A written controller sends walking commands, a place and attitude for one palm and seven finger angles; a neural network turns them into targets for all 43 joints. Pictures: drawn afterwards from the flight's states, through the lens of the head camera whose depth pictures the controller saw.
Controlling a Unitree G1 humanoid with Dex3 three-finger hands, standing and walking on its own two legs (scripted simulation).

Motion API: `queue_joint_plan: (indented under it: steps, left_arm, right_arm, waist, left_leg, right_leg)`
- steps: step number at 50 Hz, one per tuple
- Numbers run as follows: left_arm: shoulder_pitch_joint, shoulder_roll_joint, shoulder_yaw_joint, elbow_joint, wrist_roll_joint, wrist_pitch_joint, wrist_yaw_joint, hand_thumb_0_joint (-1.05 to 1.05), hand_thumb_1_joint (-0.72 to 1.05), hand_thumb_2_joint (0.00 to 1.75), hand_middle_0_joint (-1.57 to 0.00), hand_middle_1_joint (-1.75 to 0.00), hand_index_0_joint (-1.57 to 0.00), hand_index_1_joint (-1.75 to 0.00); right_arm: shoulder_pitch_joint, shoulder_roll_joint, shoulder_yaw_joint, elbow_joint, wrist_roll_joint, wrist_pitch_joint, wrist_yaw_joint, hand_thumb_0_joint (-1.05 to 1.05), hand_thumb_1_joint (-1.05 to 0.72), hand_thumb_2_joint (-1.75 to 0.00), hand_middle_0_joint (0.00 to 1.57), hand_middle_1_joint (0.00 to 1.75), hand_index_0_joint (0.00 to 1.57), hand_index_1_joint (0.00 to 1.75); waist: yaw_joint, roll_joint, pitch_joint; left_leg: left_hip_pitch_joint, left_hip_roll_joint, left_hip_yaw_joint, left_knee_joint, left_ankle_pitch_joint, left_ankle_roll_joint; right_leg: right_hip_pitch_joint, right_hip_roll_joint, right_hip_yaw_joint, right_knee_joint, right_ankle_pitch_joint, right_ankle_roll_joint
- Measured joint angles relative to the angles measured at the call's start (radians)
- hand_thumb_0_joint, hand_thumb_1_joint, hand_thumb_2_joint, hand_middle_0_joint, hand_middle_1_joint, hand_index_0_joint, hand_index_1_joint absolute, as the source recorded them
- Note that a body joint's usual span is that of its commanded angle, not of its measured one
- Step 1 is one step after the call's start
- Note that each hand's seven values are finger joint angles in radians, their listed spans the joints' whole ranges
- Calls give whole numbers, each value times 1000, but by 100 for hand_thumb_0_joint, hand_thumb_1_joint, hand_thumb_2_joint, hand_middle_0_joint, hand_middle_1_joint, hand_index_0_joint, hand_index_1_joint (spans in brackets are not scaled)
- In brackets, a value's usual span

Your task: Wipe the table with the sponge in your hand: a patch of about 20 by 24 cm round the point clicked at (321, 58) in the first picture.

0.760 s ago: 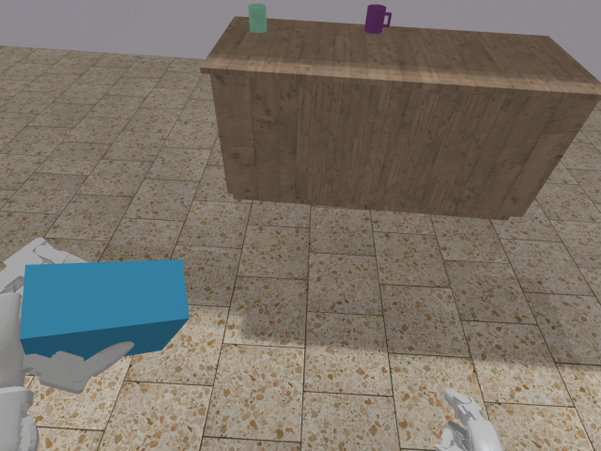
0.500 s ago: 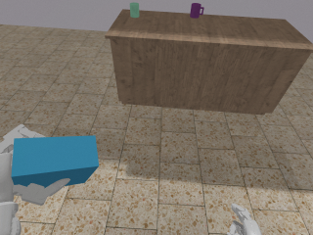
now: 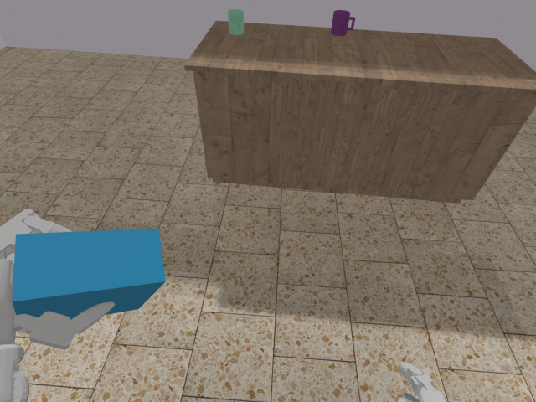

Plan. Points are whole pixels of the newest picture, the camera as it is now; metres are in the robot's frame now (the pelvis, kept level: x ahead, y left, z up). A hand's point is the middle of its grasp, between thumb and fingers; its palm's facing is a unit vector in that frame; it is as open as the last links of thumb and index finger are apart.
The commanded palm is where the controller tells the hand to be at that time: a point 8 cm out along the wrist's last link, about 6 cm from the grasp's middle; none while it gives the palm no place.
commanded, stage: walk to a spot facing it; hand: left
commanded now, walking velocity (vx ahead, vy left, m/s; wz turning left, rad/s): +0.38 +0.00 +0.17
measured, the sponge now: (110, 276) +0.23 +0.20 +0.14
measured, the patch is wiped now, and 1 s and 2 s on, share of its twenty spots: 0.00 0.00 0.00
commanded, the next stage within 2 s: none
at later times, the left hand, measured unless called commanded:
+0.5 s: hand (122, 187) +0.34 +0.22 +0.18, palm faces +0.39 -0.79 -0.48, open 10.0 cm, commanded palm +0.29 +0.26 +0.19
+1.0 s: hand (150, 136) +0.45 +0.21 +0.18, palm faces +0.57 -0.70 -0.43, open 10.0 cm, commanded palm +0.40 +0.24 +0.19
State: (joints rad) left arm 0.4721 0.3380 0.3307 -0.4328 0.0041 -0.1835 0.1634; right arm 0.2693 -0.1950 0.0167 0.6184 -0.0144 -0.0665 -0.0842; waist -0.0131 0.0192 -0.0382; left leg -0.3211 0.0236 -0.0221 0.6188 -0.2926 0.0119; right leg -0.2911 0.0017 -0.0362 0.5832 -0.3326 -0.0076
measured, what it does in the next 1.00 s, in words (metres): walks ahead: right foot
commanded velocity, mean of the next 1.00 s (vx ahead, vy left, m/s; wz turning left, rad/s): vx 0.37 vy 0.00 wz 0.22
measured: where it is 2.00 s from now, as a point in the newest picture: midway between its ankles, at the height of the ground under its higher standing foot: (279, 317)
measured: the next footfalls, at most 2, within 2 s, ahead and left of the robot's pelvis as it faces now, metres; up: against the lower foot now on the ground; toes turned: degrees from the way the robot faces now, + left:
right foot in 0.54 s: +0.30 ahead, -0.13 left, +0.00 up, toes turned -8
left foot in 1.10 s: +0.42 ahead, +0.10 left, +0.00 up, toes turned +21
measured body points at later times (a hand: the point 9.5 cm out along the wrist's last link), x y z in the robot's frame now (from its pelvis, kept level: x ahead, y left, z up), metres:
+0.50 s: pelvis +0.14 -0.02 +0.01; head +0.16 -0.02 +0.45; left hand +0.32 +0.26 +0.20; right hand +0.28 -0.22 -0.10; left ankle +0.04 +0.11 -0.73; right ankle +0.24 -0.13 -0.70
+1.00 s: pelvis +0.30 -0.06 +0.01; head +0.32 -0.06 +0.46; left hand +0.42 +0.25 +0.21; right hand +0.50 -0.28 -0.08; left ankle +0.37 +0.10 -0.69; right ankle +0.26 -0.12 -0.73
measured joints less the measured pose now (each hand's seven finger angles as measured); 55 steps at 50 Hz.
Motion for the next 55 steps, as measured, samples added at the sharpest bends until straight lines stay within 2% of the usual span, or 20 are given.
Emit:
queue_joint_plan:
  steps: [5,7,8,11,13,15,20,25,27,28,29,31,33,35,37,40,45,48,52,55]
  left_arm:
    - [-29,-7,-15,4,4,-8,1,0,-48,97,-77,-131,-77,-132]
    - [-36,-12,-18,-8,4,-13,4,0,-48,97,-77,-132,-77,-132]
    - [-31,-10,-10,-20,0,-15,5,0,-48,97,-77,-132,-77,-132]
    - [-11,-3,22,-23,-4,-25,14,0,-48,97,-77,-132,-77,-132]
    - [-16,9,27,-14,0,-22,13,-1,-48,97,-77,-132,-77,-132]
    - [-21,18,25,-23,0,-18,8,-1,-48,97,-77,-132,-77,-132]
    - [19,24,22,-83,-5,-24,-11,-1,-48,97,-77,-132,-77,-132]
    - [32,53,41,-74,-7,-25,-29,0,-48,97,-77,-132,-77,-132]
    - [18,75,52,-70,-8,-17,-33,0,-48,97,-77,-132,-77,-132]
    - [0,82,54,-68,-5,-14,-34,0,-48,97,-77,-132,-77,-132]
    - [-25,75,50,-62,-3,-13,-36,0,-48,97,-77,-132,-77,-132]
    - [-58,47,41,-48,-7,-19,-41,0,-48,97,-78,-132,-77,-132]
    - [-47,28,41,-49,-8,-30,-44,0,-48,97,-78,-132,-77,-132]
    - [-18,22,43,-60,-8,-37,-45,0,-48,97,-78,-132,-77,-132]
    - [11,26,44,-75,-10,-41,-43,0,-48,97,-78,-132,-78,-132]
    - [38,41,48,-93,-15,-42,-35,0,-48,97,-78,-132,-78,-132]
    - [45,45,43,-93,-21,-32,-14,0,-48,97,-78,-132,-78,-132]
    - [35,32,30,-89,-20,-19,0,0,-48,98,-78,-132,-78,-132]
    - [4,15,13,-95,-15,-2,17,0,-48,98,-78,-132,-78,-132]
    - [-25,12,19,-116,-18,-4,31,0,-48,98,-78,-132,-78,-132]
  right_arm:
    - [16,-15,-10,34,2,8,5,1,-90,-90,20,30,20,30]
    - [18,-24,-10,44,1,15,6,1,-90,-90,20,30,20,30]
    - [15,-24,-9,43,1,17,4,2,-90,-90,20,30,20,30]
    - [-7,-6,-14,37,0,8,4,2,-90,-90,20,30,20,30]
    - [-15,17,-14,36,0,-8,11,2,-91,-90,20,30,20,30]
    - [-18,38,-7,35,3,-23,23,2,-91,-90,20,30,20,30]
    - [-18,67,10,12,4,-41,39,1,-90,-90,20,30,20,30]
    - [-12,67,10,3,-1,-43,30,1,-90,-90,20,30,20,30]
    - [-6,57,5,0,2,-37,27,1,-90,-90,20,30,20,30]
    - [-11,49,0,3,6,-31,27,1,-90,-90,20,30,20,30]
    - [-30,36,-8,17,9,-19,27,1,-90,-90,20,30,20,30]
    - [-72,6,-23,46,7,4,32,1,-90,-90,20,30,20,30]
    - [-96,-17,-34,52,7,26,36,1,-90,-90,20,30,20,30]
    - [-103,-33,-45,41,8,42,34,2,-91,-90,20,30,20,30]
    - [-100,-43,-55,26,8,47,31,2,-91,-90,20,30,20,30]
    - [-83,-54,-63,3,6,47,27,1,-91,-90,19,30,20,30]
    - [-47,-62,-64,-27,8,44,23,1,-91,-90,19,30,19,30]
    - [-30,-54,-58,-37,9,43,19,1,-91,-90,19,30,19,30]
    - [-22,-30,-42,-43,8,43,16,1,-91,-90,19,30,20,30]
    - [-41,-20,-26,-65,5,31,16,1,-91,-90,20,30,20,30]
  waist:
    - [0,-21,1]
    - [4,-36,11]
    - [10,-52,18]
    - [11,-61,27]
    - [0,-50,29]
    - [-1,-41,34]
    - [1,-20,48]
    - [2,6,69]
    - [-4,15,76]
    - [-5,18,84]
    - [-3,26,98]
    - [4,29,120]
    - [4,21,124]
    - [-1,13,120]
    - [-3,3,113]
    - [0,-18,101]
    - [15,-41,88]
    - [31,-48,81]
    - [57,-69,74]
    - [58,-74,77]
  left_leg:
    - [-34,2,46,125,-136,5]
    - [-9,6,83,71,-107,5]
    - [11,-2,99,45,-38,8]
    - [42,-5,125,41,-57,18]
    - [66,3,115,5,-67,18]
    - [97,15,107,-49,-51,9]
    - [182,45,112,-161,-35,-15]
    - [246,72,104,-155,-92,-54]
    - [235,87,82,-56,-161,-57]
    - [200,96,78,49,-195,-42]
    - [142,96,58,201,-215,-24]
    - [19,59,19,487,-202,-10]
    - [-94,40,24,661,-150,-17]
    - [-189,46,41,724,-91,-29]
    - [-257,59,59,700,-38,-39]
    - [-299,78,90,551,20,-41]
    - [-258,88,143,257,59,-29]
    - [-208,80,169,148,55,-21]
    - [-116,53,214,37,22,-8]
    - [-22,20,230,-68,118,29]
  right_leg:
    - [15,-34,-29,48,-3,4]
    - [30,-52,-36,66,-40,12]
    - [30,-64,-26,89,-59,16]
    - [-45,-54,1,323,-155,11]
    - [-113,-41,-7,478,-171,15]
    - [-174,-40,-26,539,-147,24]
    - [-264,-70,-75,416,-27,38]
    - [-204,-64,-132,135,47,33]
    - [-123,-46,-162,13,86,24]
    - [-108,-44,-175,6,152,-13]
    - [-117,-46,-187,56,146,-47]
    - [-111,-51,-193,112,80,-82]
    - [-87,-53,-195,102,49,-88]
    - [-54,-52,-204,60,52,-85]
    - [-20,-52,-215,10,57,-88]
    - [33,-60,-231,-58,61,-87]
    - [112,-77,-256,-111,34,-74]
    - [154,-82,-270,-113,-2,-62]
    - [192,-96,-274,-70,-72,-41]
    - [138,-129,-244,142,-163,-16]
